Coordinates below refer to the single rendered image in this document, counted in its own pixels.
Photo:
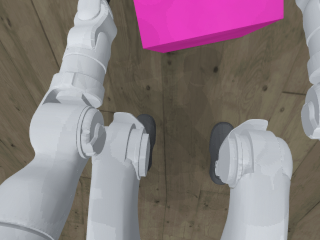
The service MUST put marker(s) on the robot right upper arm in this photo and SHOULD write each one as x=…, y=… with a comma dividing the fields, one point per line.
x=310, y=113

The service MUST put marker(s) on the left robot forearm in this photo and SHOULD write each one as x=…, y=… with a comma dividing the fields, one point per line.
x=85, y=60

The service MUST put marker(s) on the robot left upper arm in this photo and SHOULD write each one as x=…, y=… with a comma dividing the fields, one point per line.
x=35, y=202

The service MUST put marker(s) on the carton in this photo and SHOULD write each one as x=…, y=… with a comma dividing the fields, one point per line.
x=171, y=25

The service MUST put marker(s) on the right robot forearm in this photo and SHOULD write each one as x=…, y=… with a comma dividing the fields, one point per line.
x=311, y=25

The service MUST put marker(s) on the right robot shin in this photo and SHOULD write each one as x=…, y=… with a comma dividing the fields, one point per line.
x=259, y=124

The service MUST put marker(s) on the robot left foot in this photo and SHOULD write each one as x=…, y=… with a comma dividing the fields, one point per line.
x=150, y=127

